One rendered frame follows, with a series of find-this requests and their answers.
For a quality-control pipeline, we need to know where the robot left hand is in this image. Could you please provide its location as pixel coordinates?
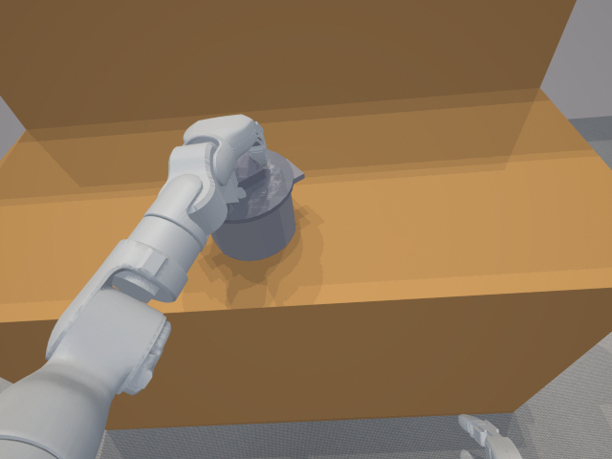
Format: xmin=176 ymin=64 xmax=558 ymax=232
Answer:
xmin=184 ymin=114 xmax=268 ymax=204

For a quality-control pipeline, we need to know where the lid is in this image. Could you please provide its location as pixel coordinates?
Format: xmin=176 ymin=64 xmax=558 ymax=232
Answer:
xmin=224 ymin=149 xmax=294 ymax=224

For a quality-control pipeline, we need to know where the table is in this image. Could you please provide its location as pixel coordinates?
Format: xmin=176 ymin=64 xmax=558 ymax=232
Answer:
xmin=0 ymin=0 xmax=612 ymax=430

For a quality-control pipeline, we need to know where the pot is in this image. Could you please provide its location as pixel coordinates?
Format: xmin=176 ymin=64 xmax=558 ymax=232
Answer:
xmin=211 ymin=159 xmax=305 ymax=261

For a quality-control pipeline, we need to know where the robot left upper arm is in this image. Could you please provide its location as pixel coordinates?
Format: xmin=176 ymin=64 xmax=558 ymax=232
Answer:
xmin=0 ymin=284 xmax=171 ymax=459

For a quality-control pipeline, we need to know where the robot right hand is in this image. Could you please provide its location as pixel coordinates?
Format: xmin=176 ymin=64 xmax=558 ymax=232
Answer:
xmin=458 ymin=414 xmax=523 ymax=459

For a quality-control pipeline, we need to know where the robot left forearm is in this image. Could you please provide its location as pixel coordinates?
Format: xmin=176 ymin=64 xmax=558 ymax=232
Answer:
xmin=45 ymin=133 xmax=235 ymax=360

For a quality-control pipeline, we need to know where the knob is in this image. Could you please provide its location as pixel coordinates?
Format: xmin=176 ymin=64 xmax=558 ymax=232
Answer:
xmin=233 ymin=152 xmax=266 ymax=190

